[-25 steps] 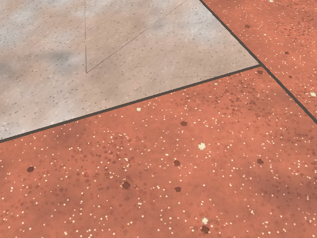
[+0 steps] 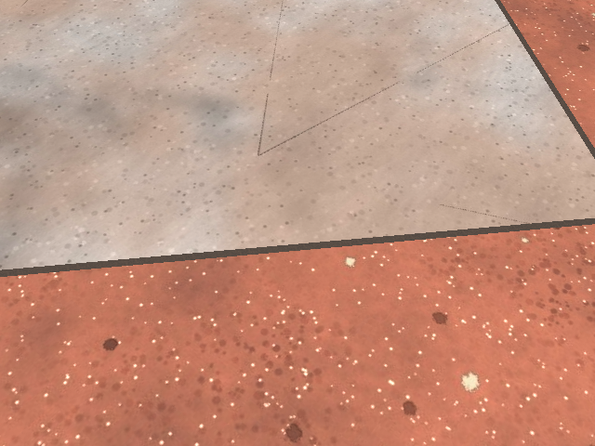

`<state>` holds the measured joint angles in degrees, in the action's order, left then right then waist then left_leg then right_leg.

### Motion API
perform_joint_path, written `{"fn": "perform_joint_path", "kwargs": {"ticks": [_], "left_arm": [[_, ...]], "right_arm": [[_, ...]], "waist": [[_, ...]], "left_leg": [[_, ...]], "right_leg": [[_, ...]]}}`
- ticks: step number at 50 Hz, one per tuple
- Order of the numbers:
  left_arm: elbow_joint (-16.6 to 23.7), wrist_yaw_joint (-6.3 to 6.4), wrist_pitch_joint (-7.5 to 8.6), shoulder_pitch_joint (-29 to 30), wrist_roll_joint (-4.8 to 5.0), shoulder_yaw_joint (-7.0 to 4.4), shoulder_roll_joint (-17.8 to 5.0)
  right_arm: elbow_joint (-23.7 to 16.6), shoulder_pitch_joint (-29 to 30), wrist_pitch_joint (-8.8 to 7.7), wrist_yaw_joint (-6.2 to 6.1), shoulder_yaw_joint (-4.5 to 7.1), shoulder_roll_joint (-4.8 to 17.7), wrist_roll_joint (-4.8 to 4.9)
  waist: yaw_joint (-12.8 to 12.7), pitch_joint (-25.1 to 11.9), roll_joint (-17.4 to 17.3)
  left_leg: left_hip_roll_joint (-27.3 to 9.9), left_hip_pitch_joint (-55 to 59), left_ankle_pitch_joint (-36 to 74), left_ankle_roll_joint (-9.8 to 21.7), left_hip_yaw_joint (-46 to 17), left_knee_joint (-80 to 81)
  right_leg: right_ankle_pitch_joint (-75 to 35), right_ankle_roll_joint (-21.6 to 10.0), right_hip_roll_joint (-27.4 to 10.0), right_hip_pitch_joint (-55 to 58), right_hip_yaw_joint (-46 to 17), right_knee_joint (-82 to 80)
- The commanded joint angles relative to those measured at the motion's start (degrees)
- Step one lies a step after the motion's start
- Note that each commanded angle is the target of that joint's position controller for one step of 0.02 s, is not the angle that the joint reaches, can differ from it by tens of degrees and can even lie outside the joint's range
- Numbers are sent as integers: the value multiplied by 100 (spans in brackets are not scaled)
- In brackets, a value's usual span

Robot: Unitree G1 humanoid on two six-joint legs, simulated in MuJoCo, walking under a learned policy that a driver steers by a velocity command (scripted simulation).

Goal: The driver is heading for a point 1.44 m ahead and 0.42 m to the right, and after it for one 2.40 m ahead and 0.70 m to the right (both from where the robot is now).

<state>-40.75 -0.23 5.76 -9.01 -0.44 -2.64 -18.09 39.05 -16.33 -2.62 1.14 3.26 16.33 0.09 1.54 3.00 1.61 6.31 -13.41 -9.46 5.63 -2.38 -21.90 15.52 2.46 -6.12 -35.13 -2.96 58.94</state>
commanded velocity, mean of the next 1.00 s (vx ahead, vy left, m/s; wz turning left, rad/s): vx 0.50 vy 0.00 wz -0.39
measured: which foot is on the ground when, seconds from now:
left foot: down 0.00-0.30, up 0.32-0.76, down 0.78-1.00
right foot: up 0.00-0.28, down 0.30-0.80, up 0.82-1.00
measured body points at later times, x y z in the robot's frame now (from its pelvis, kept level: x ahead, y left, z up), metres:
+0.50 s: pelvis +0.29 -0.09 +0.00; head +0.32 -0.10 +0.45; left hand +0.44 +0.16 -0.11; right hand +0.38 -0.38 -0.10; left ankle +0.31 +0.07 -0.67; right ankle +0.31 -0.16 -0.74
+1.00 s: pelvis +0.57 -0.11 +0.00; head +0.60 -0.11 +0.45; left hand +0.82 +0.08 -0.11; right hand +0.53 -0.40 -0.10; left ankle +0.63 -0.02 -0.74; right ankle +0.50 -0.24 -0.66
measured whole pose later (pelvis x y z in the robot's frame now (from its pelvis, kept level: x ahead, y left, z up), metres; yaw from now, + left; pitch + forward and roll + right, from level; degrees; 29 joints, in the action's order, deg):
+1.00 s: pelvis +0.57 -0.11 +0.00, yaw -29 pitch +1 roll +2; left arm -39.0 0.2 0.9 -15.4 1.4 -3.9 -18.7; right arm 42.9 -15.1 -5.7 0.6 3.1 15.2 -0.5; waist 1.6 1.2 3.1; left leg 1.9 -11.3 -11.1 1.8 3.3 -21.4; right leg 18.4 0.1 -2.5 -31.7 -4.2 63.8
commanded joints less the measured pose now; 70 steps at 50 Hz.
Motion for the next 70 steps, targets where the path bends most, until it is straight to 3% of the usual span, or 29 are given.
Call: {"fn": "perform_joint_path", "kwargs": {"ticks": [1, 5, 10, 13, 15, 16, 17, 18, 19, 21, 25, 31, 36, 39, 40, 41, 42, 43, 44, 47, 51, 60, 62, 64, 65, 66, 67, 68, 70], "left_arm": [[193, -8, -47, -169, -3, -48, -302], [308, -108, -13, 544, 122, 22, -208], [569, -270, -9, 1020, 177, 4, -301], [598, -340, -27, 691, 139, -53, -410], [311, -280, -64, -554, 105, -285, -796], [232, -225, -102, -1378, 111, -439, -1311], [175, -248, -94, -1587, 187, -469, -1505], [184, -226, -111, -1756, 219, -331, -948], [258, -187, -123, -1397, 164, -293, -843], [406, -144, -149, -841, 91, -261, -755], [503, -56, -159, -582, 90, -234, -680], [280, 110, -264, -995, 167, -319, -886], [147, 146, -366, -1237, 209, -336, -825], [233, 119, -392, -1058, 153, -255, -541], [339, 101, -371, -1143, 48, -127, -189], [511, 97, -325, -1883, 230, -49, 11], [334, 120, -331, -1794, 271, -154, -591], [396, 114, -358, -1194, 232, -239, -846], [445, 120, -379, -922, 181, -244, -782], [553, 38, -405, -773, 199, -235, -473], [675, 15, -408, -433, 137, -118, -129], [1031, -217, -204, 948, 162, -19, -121], [1029, -225, -189, 795, 132, -91, -274], [617, -146, -188, -610, 73, -341, -704], [450, -42, -235, -1674, -2, -481, -1202], [436, -42, -257, -1684, -26, -482, -1447], [461, -52, -237, -1603, -2, -351, -879], [419, -57, -202, -1261, 39, -276, -706], [379, -99, -126, -619, 25, -187, -358]], "right_arm": [[-298, 243, -168, -88, 200, 833, -10], [-28, -78, -209, -86, 180, 919, -1], [337, -387, -157, -75, 226, 1018, 17], [377, -258, -61, -137, 266, 1115, 30], [293, -113, 27, -218, 236, 1088, 6], [124, -356, -17, -273, 131, 875, -130], [38, -899, -161, -169, -63, 287, -189], [50, -393, -315, -76, 10, 754, -17], [-169, 194, -420, -19, 53, 936, 154], [-278, 577, -502, -57, 49, 866, -21], [-244, 294, -333, -99, 45, 688, -114], [-479, 1474, -348, -75, -77, 393, -73], [-560, 1731, -449, -4, 50, 674, 30], [-340, 675, -520, -67, 230, 968, -26], [-276, -176, -513, -120, 316, 1276, -93], [-57, -522, -416, -77, 409, 1606, -113], [-163, -346, -390, -47, 298, 1054, 11], [-193, -148, -360, -72, 224, 774, 17], [-203, 90, -336, -75, 183, 701, -38], [-45, 274, -356, -87, 121, 497, -87], [242, 137, -417, -41, 190, 702, -25], [806, -458, -205, -52, 243, 1096, 168], [897, -476, -131, -73, 254, 1174, 204], [917, -412, -95, -102, 178, 1076, 198], [730, -405, -135, -100, 16, 701, 5], [671, -1073, -226, -64, -156, 124, 50], [761, -633, -270, -50, 30, 821, 204], [583, -199, -289, -40, 101, 963, 296], [597, -6, -223, -90, 117, 801, 169]], "waist": [[-117, -376, -456], [260, -110, -488], [404, 168, -407], [138, -119, -549], [-535, -980, -471], [-733, -1694, 218], [-415, -2289, 1468], [-775, -2289, 899], [-804, -1471, 555], [-477, -700, -209], [-89, -490, 118], [-501, -282, 244], [-480, -312, 420], [114, -867, 449], [417, -1682, -236], [48, -2184, -2190], [169, -1676, -1464], [313, -994, -932], [230, -635, -549], [9, -266, -805], [-26, -128, -611], [287, 76, -595], [64, -46, -680], [-730, -899, -584], [-1101, -1817, 183], [-673, -2590, 1504], [-927, -2136, 719], [-809, -1280, 636], [-426, -593, 399]], "left_leg": [[-1479, 97, 1791, 997, -889, 1066], [-1448, 197, 925, 706, -459, 1268], [-1962, 1479, 1197, 598, -366, 1040], [-2008, 1945, 3081, 367, -100, 346], [-1634, 1561, 4669, 65, 374, -1398], [-1336, 98, 3079, -224, 595, -3208], [-154, -2160, -1848, -597, 269, -4959], [-364, -2852, -2165, -520, -497, -5448], [-624, -3207, -1671, -447, -462, -5365], [-975, -2877, -1067, -473, -354, -4544], [-1086, -2256, -819, -798, -209, -3610], [-670, -1499, 1333, -1031, -52, -1320], [-567, -1200, 973, -814, -340, -575], [-860, 488, 630, -344, -366, -258], [-1861, 1951, 229, 9, -1345, -350], [-2958, 3386, -1193, 858, -3947, 200], [-2952, 3054, -2267, 731, -4143, 432], [-2707, 2408, -1984, 504, -3236, 494], [-2472, 1795, -1181, 401, -2540, 584], [-2021, 881, -28, 388, -1382, 978], [-2055, 755, 754, 674, -781, 1316], [-2118, 1320, 1581, 423, 12, 1173], [-2172, 1503, 2517, 311, 22, 741], [-1749, 879, 3435, 22, 339, -918], [-1390, -451, 1453, -227, 528, -2809], [-497, -2221, -2383, -475, 115, -4519], [-732, -2726, -2369, -438, -512, -5085], [-958, -3020, -1837, -393, -393, -5067], [-1320, -2644, -990, -471, -291, -4585]], "right_leg": [[-1101, 114, -156, 24, 77, -803], [-2512, -54, 38, 286, 215, -2117], [-1836, -413, 192, -395, 109, -2668], [-1010, -680, 484, 63, 357, -2763], [-1168, -983, 895, 1954, 634, -2918], [-1621, -1483, -100, 3813, -815, -2723], [-300, -2429, -1188, 5574, -3734, -3473], [592, -2261, -1171, 5784, -4147, -4001], [410, -2048, -1034, 5139, -3435, -4133], [-791, -1917, -685, 3731, -2561, -4288], [-1928, -1977, -325, 2615, -1839, -4597], [-1546, -1510, 198, 1876, -1264, -4527], [-1096, -1318, -89, 2633, -2055, -3898], [-1454, -997, 239, 2455, -1956, -2696], [-432, -784, 639, 1746, -1427, -1114], [1894, -479, 1264, -197, -764, 524], [1680, -390, 759, -811, -866, 1214], [1140, -339, 599, -950, -724, 1373], [742, -283, 420, -790, -562, 1302], [256, -240, 92, -368, -425, 819], [-116, -173, 68, -511, -355, -125], [-1222, -411, 273, 145, 260, -2541], [-884, -595, 439, 678, 376, -2832], [-1176, -875, 607, 2920, 477, -3122], [-1471, -1243, -665, 4746, -873, -2880], [-224, -1998, -1845, 5937, -3356, -3626], [387, -1799, -1682, 5445, -3304, -3964], [183, -1592, -1489, 4735, -2413, -4112], [-585, -1413, -1026, 3514, -1333, -4507]]}}
Velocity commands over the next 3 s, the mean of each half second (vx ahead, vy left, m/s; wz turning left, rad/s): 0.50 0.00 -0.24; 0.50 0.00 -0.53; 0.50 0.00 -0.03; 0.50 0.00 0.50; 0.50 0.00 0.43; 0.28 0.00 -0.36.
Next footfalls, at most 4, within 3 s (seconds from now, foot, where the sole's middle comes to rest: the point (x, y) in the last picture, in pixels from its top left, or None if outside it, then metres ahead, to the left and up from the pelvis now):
0.30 right None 0.35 -0.17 -0.78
0.78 left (310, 356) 0.66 -0.04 -0.78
1.28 right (454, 314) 0.77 -0.40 -0.78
1.82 left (397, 203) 1.14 -0.31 -0.78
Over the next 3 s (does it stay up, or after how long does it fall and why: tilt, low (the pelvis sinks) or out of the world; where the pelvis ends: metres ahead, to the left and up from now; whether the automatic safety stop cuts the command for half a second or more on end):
stays up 1.50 -0.41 0.00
